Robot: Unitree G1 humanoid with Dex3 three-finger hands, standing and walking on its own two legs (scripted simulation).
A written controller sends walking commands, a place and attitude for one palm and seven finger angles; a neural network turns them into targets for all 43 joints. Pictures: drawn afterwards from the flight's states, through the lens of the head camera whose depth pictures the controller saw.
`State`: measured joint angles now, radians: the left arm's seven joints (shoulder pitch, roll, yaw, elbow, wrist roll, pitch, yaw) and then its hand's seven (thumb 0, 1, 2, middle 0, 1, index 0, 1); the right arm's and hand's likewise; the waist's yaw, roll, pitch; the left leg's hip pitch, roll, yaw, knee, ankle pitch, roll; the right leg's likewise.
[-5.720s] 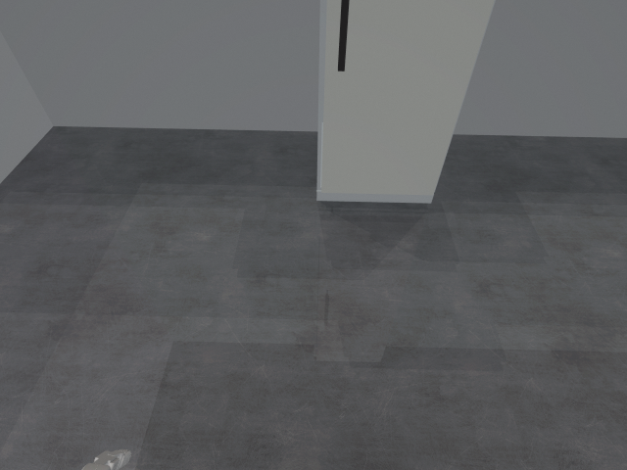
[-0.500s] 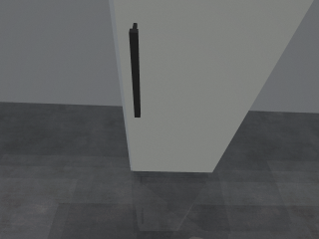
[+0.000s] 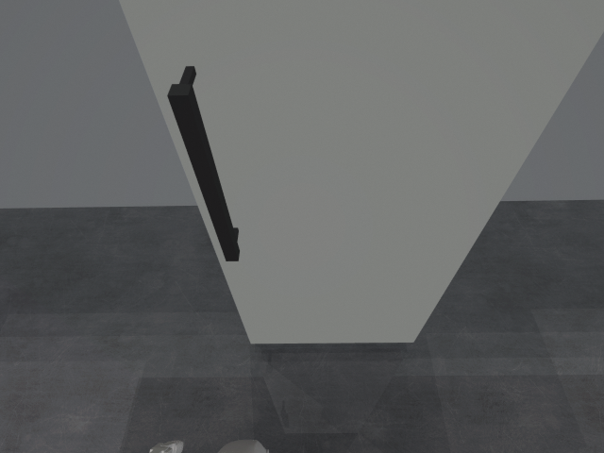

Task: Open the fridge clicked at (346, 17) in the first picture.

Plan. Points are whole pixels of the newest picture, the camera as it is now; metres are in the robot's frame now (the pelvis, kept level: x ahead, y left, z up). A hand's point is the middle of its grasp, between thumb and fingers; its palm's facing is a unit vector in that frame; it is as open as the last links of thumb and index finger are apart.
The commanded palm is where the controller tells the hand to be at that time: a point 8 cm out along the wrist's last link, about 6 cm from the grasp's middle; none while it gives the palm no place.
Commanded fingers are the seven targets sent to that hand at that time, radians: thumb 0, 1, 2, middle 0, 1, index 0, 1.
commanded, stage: come to a stop and stand still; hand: left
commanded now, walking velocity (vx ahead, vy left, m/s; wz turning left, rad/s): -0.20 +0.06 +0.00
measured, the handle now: (215, 182) +0.46 +0.16 +0.09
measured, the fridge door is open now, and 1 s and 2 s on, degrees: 0 0 0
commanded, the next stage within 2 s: look again from close up in 1.32 s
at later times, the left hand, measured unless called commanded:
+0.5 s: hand out of the picture -0.05 +0.23 -0.17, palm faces +0.02 -0.98 -0.20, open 7.4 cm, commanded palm none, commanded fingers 0.00 0.90 0.90 -0.20 -0.30 -0.20 -0.30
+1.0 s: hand out of the picture -0.10 +0.19 -0.18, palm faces +0.08 -0.99 -0.14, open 7.4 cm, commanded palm none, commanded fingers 0.00 0.90 0.90 -0.20 -0.30 -0.20 -0.30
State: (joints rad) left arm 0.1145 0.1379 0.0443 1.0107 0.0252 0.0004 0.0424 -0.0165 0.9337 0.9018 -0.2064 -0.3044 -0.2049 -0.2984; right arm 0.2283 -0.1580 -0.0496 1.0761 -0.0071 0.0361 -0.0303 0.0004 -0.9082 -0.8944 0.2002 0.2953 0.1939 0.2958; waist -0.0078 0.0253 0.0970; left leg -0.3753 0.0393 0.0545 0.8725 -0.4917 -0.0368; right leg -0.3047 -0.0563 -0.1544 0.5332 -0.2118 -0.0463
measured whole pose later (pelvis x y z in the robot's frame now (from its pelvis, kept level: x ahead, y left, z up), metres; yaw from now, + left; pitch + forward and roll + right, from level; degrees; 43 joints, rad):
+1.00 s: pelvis -0.05 +0.04 +0.00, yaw +0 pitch +0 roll +0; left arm 0.35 0.09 0.02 1.15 0.01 0.00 0.04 0.01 0.90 0.90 -0.20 -0.30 -0.20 -0.30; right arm 0.30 -0.14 -0.02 1.13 -0.02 -0.01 -0.02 0.00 -0.91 -0.89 0.20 0.30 0.19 0.30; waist 0.02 -0.01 0.04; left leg -0.24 0.03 0.08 0.51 -0.26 0.00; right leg -0.13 -0.07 -0.05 0.50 -0.36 0.03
